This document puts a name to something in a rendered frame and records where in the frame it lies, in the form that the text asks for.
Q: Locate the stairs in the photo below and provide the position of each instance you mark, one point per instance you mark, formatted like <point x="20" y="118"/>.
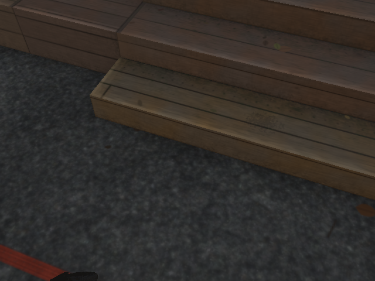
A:
<point x="284" y="84"/>

